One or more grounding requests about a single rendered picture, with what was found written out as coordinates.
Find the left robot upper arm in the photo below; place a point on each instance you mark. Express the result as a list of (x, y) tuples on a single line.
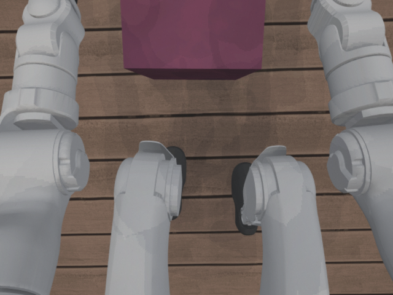
[(39, 171)]

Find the robot right forearm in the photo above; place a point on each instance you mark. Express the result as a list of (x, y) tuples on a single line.
[(356, 60)]

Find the right robot upper arm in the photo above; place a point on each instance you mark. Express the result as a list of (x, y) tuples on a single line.
[(361, 163)]

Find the left robot thigh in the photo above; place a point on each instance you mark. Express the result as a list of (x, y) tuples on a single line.
[(138, 253)]

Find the robot right shin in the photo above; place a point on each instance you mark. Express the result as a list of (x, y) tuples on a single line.
[(247, 217)]

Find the carton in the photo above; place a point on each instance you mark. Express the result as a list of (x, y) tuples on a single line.
[(193, 39)]

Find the robot left forearm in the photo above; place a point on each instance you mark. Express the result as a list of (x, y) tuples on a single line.
[(43, 94)]

